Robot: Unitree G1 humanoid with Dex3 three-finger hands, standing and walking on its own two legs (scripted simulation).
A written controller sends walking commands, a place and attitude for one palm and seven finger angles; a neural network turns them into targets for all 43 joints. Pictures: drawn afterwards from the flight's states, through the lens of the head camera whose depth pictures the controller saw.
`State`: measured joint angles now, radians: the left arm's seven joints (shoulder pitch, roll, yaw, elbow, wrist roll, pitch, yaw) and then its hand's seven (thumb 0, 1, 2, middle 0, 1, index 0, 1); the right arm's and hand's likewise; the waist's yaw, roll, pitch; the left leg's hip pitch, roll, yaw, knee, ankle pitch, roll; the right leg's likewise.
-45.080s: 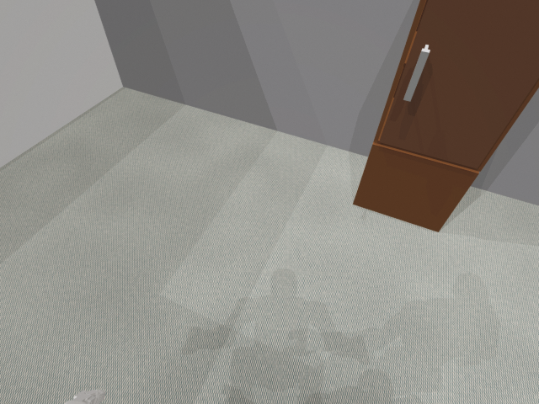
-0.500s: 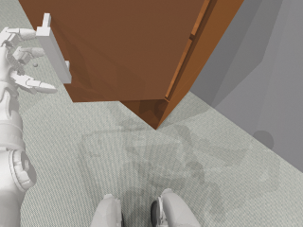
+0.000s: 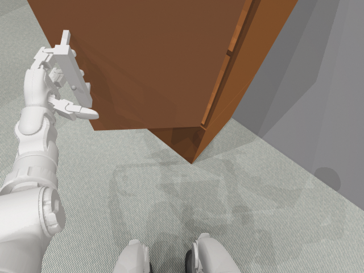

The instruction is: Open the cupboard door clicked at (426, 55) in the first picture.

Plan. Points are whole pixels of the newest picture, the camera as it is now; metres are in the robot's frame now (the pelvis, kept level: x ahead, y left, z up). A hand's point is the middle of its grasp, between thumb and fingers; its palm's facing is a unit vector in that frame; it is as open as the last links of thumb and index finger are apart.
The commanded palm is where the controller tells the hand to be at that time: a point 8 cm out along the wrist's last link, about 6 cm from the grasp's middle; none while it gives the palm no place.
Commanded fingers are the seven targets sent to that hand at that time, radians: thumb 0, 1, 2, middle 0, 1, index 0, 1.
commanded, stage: slide the fingers in behind the handle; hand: left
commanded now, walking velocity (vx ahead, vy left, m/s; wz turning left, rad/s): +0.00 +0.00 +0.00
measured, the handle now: (77, 72) +0.54 +0.21 +0.06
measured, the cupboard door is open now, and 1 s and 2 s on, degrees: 45 45 51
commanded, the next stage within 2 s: close the thumb around the handle in 0.76 s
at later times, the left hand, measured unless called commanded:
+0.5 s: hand (87, 87) +0.50 +0.18 +0.06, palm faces +0.07 -1.00 -0.01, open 13.9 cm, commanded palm +0.47 +0.22 +0.06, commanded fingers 0.00 -0.50 0.30 -0.30 -1.20 -0.30 -1.20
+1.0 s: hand (86, 87) +0.50 +0.18 +0.06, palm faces +0.05 -1.00 +0.00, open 13.5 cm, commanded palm +0.47 +0.22 +0.06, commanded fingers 0.00 -0.05 0.49 -0.33 -1.25 -0.33 -1.25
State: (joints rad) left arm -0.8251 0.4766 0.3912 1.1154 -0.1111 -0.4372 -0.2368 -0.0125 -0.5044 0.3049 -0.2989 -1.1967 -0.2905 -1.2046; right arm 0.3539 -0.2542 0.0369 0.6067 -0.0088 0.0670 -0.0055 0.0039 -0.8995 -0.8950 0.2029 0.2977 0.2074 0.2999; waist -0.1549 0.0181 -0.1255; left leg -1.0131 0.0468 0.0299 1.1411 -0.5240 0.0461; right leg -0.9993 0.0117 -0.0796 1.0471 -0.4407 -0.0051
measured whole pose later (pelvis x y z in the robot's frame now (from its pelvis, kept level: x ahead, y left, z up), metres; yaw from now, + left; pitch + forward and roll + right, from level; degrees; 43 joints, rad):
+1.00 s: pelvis +0.00 -0.01 +0.00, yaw +0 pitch +23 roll -3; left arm -0.85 0.46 0.38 1.14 -0.11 -0.45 -0.21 -0.01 -0.43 0.34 -0.31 -1.21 -0.32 -1.22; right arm 0.36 -0.26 0.03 0.62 -0.01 0.06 -0.01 0.00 -0.90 -0.90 0.20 0.30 0.21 0.30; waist -0.16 0.02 -0.13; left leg -1.03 0.05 0.03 1.14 -0.52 0.03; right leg -1.02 0.02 -0.08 1.07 -0.45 -0.02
